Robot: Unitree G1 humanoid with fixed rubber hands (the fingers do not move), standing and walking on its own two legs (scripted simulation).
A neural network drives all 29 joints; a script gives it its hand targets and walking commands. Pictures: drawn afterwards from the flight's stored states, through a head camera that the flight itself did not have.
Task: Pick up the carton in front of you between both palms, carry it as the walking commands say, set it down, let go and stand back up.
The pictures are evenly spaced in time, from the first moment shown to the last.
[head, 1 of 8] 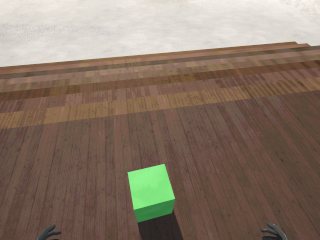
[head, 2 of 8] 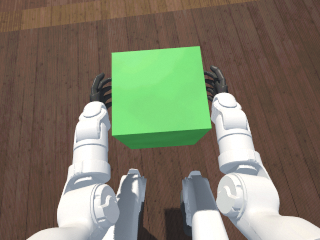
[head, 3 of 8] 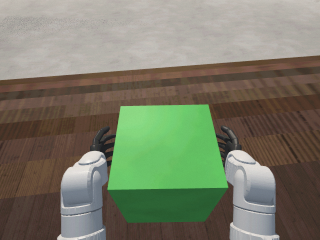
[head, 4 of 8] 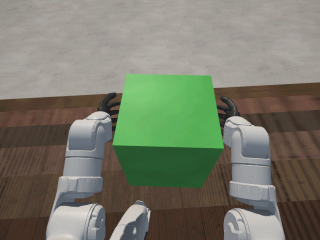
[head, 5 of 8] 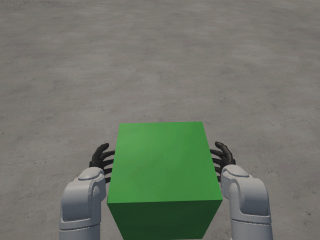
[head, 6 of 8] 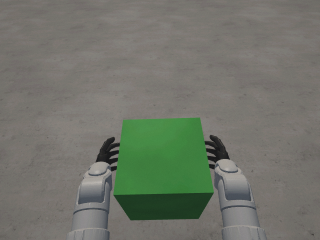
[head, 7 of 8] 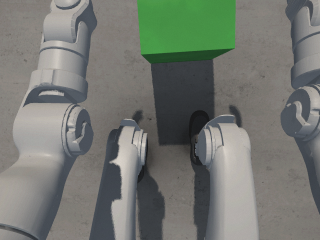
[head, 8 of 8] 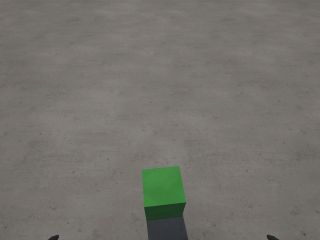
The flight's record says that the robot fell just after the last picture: no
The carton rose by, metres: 0.70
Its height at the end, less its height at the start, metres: -1.09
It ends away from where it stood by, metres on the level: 5.92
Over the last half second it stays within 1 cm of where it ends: yes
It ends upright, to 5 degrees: yes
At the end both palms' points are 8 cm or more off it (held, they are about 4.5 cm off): yes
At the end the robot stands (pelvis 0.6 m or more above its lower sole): yes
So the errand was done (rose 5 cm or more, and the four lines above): yes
